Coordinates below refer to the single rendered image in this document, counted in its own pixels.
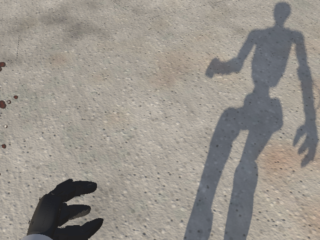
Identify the robot left hand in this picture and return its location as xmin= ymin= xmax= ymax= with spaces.
xmin=27 ymin=179 xmax=104 ymax=240

